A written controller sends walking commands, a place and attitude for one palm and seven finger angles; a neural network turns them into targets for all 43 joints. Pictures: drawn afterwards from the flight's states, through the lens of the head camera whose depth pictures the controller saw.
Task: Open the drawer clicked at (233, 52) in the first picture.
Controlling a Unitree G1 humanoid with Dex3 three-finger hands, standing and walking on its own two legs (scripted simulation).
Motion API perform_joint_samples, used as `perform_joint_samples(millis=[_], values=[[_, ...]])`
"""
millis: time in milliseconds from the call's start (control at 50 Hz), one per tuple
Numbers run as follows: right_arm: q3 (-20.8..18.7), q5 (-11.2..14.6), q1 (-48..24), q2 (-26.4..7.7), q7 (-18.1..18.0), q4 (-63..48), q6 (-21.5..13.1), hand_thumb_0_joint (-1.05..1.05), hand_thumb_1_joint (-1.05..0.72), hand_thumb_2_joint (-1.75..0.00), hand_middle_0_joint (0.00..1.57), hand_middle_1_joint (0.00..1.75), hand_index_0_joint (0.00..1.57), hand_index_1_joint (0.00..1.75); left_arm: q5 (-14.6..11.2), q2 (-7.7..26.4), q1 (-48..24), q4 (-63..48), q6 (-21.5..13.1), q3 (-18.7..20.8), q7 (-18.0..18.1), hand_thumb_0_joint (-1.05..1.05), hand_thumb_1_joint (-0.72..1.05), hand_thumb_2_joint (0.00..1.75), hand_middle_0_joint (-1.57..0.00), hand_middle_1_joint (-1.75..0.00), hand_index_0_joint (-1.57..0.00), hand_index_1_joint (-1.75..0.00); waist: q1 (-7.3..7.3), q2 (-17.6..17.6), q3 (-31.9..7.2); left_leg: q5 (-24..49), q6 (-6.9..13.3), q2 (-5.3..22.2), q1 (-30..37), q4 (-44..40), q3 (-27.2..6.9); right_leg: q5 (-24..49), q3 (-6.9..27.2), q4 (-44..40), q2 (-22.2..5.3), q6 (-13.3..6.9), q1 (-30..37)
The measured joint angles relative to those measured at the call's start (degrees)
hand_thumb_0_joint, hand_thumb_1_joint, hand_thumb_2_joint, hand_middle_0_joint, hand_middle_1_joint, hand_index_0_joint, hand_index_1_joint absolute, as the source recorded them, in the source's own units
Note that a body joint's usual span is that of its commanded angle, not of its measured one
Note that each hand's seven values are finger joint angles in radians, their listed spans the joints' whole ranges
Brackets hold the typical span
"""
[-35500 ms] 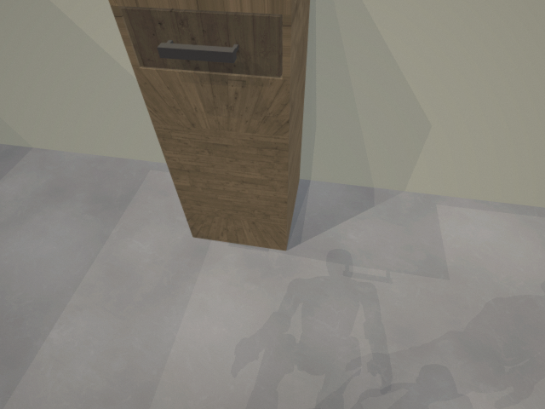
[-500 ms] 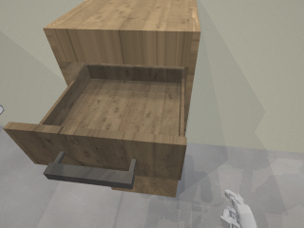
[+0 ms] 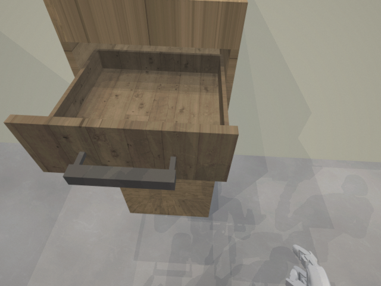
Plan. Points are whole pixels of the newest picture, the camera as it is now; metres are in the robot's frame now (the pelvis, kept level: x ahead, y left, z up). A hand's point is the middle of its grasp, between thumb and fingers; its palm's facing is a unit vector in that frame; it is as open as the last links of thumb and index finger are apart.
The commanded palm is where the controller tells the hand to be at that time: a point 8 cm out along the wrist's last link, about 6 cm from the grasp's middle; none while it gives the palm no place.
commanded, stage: step back with the hand held close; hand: left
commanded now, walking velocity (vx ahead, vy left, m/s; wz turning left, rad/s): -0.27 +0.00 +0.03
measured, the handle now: (124, 167) +0.29 +0.14 +0.13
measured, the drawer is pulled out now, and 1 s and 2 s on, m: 0.28 0.28 0.28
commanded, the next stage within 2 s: stop stepping back and stand still in 0.42 s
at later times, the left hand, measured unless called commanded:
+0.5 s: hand out of the picture +0.08 +0.22 +0.35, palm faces +0.63 -0.70 -0.35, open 7.4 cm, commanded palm +0.02 +0.28 +0.32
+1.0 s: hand out of the picture -0.01 +0.22 +0.32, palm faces +0.62 -0.70 -0.36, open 7.4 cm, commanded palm -0.07 +0.26 +0.32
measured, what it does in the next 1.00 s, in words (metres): walks backwards: left foot, then right foot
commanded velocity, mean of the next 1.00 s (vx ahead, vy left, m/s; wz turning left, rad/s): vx -0.07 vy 0.03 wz -0.01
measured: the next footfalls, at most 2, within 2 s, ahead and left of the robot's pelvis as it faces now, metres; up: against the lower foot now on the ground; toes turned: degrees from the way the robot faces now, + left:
left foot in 0.24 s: +0.02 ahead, +0.11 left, +0.00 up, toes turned +4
right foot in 0.60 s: -0.16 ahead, -0.19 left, +0.00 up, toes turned +6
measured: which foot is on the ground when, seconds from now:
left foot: down 0.00-0.10, up 0.12-0.22, down 0.24-0.60, up 0.62-0.82, down 0.84-1.00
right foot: down 0.00-0.26, up 0.28-0.58, down 0.60-1.00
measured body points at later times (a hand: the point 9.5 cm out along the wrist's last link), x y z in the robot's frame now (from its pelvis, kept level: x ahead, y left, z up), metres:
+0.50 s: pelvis -0.11 +0.00 +0.01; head -0.08 +0.02 +0.46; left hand +0.04 +0.26 +0.36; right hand +0.06 -0.22 -0.08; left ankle -0.02 +0.11 -0.73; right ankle -0.15 -0.13 -0.69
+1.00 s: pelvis -0.20 -0.02 +0.00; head -0.22 -0.02 +0.45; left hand -0.05 +0.26 +0.34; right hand -0.07 -0.29 -0.08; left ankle -0.19 +0.10 -0.73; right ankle -0.20 -0.13 -0.73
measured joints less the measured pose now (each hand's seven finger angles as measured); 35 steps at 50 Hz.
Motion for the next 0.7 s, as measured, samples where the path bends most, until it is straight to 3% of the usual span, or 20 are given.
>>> perform_joint_samples(millis=[80, 180, 240, 280, 340, 400, 480, 580, 620, 660, 700], values=[[0.5, -0.1, -0.2, 0.5, 0.3, 0.4, -1.2, 0.01, -0.91, -0.9, 0.2, 0.3, 0.2, 0.3, 0.5, -2.3, -5.3, 4.2, 0.4, 0.0, 0.8, 0.0, 0.88, 0.9, -0.22, -0.3, -0.22, -0.31, -0.04, 0.9, 0.3, -0.1, -0.2, 0.1, -1.8, 2.6, -0.5, 1.7, -0.2, 1.7, 0.2, -0.2, -1.3], [0.9, -0.2, -0.8, 0.1, 0.6, 1.9, -0.5, 0.01, -0.91, -0.9, 0.2, 0.3, 0.2, 0.3, 1.0, -4.6, -6.3, 3.0, 1.8, -3.3, 0.7, 0.0, 0.89, 0.9, -0.21, -0.3, -0.21, -0.31, -0.29, 0.9, 0.2, -11.7, -1.6, -0.4, -4.7, 14.7, -1.5, 3.8, -0.6, 0.3, -0.2, -0.1, -2.3], [1.3, -0.7, -0.3, -0.2, 0.2, 1.3, -0.2, 0.01, -0.91, -0.9, 0.2, 0.3, 0.2, 0.3, 1.4, -3.3, -4.8, 0.2, 2.0, -4.1, 0.2, 0.0, 0.89, 0.9, -0.21, -0.3, -0.21, -0.31, -1.16, -0.3, -0.3, -11.7, -1.4, 0.4, 0.7, 8.1, -1.3, 4.9, -1.1, 0.1, -0.8, 0.5, -4.0], [1.0, -1.3, -0.6, 0.1, -0.3, 0.8, -0.8, 0.01, -0.91, -0.9, 0.2, 0.3, 0.2, 0.3, 1.4, -2.4, -4.8, -0.9, 1.1, -3.5, 0.4, 0.0, 0.89, 0.9, -0.21, -0.3, -0.22, -0.31, -1.75, -1.1, 0.7, -6.6, -0.4, 0.0, -0.4, 6.0, -1.6, -1.6, -0.6, 5.5, -0.9, 0.3, -7.2], [0.4, -2.3, -1.0, 1.3, 0.0, 1.3, -2.6, 0.01, -0.91, -0.9, 0.2, 0.3, 0.2, 0.3, 1.2, -2.3, -5.1, -1.5, -0.3, -1.5, 0.8, 0.0, 0.88, 0.9, -0.22, -0.3, -0.22, -0.31, -1.19, -0.5, 2.4, -3.9, 0.0, 1.0, -1.7, 5.1, -2.1, -11.5, 1.3, 21.0, 2.2, -0.5, -11.1], [0.2, -2.3, -0.7, 2.8, 1.3, 2.1, -3.4, 0.01, -0.91, -0.9, 0.2, 0.3, 0.2, 0.3, 0.7, -1.5, -5.2, -2.3, -0.3, 0.5, 0.8, 0.0, 0.88, 0.9, -0.22, -0.3, -0.22, -0.31, -0.57, 0.2, 2.5, -1.2, -0.4, 2.5, -1.7, 2.0, -2.8, -13.7, 0.8, 25.7, 3.7, -0.2, -9.1], [0.9, -2.0, -1.0, 4.0, 2.4, 2.6, -3.6, 0.01, -0.91, -0.9, 0.2, 0.3, 0.2, 0.3, 0.0, -1.7, -5.7, -2.9, 0.6, 0.7, 0.4, 0.0, 0.88, 0.9, -0.22, -0.3, -0.22, -0.31, 0.24, 0.7, 0.9, 2.0, -1.1, 3.7, -1.8, -1.4, -2.0, -13.5, -0.8, 19.1, 3.1, 0.0, -1.9], [2.3, -2.0, -3.4, 4.3, 2.8, 1.8, -3.4, 0.01, -0.9, -0.9, 0.2, 0.3, 0.2, 0.3, -1.0, -1.0, -8.0, -0.5, 1.8, 0.1, -0.4, 0.0, 0.89, 0.9, -0.21, -0.3, -0.21, -0.31, -0.07, 0.8, -0.5, 6.0, -2.3, 4.2, -4.7, -3.0, -0.8, -10.3, -1.8, 3.7, 2.2, -0.6, 7.4], [2.7, -1.5, -4.7, 3.6, 2.9, 1.0, -2.5, 0.01, -0.9, -0.9, 0.2, 0.3, 0.2, 0.3, -1.1, -0.9, -7.7, 0.4, 1.9, 0.2, -0.8, 0.0, 0.89, 0.9, -0.21, -0.3, -0.21, -0.31, -0.17, 1.1, -0.2, 1.1, -3.3, 4.0, -7.8, 1.3, -1.0, -8.9, -1.6, -1.4, 1.8, -2.2, 8.6], [2.6, -1.0, -4.6, 2.1, 2.5, 1.4, -1.1, 0.01, -0.9, -0.9, 0.2, 0.3, 0.2, 0.3, -1.2, -2.1, -5.8, 0.5, 1.8, -1.3, -1.4, 0.0, 0.89, 0.9, -0.21, -0.3, -0.21, -0.31, -0.86, 2.3, 0.2, -6.1, -3.8, 2.4, -10.3, 12.2, -3.3, -7.4, -2.0, -1.6, 2.0, -2.0, 8.4], [2.4, -0.3, -2.8, 1.2, 2.0, 1.8, -0.2, 0.01, -0.9, -0.9, 0.2, 0.3, 0.2, 0.3, -1.0, -1.6, -2.6, 0.0, 2.0, -1.6, -1.6, 0.0, 0.88, 0.9, -0.22, -0.3, -0.22, -0.31, -1.24, 1.3, -0.8, -7.6, -3.7, 0.5, -10.2, 19.5, -3.0, -5.7, -1.6, -3.1, 0.9, -1.6, 8.7]])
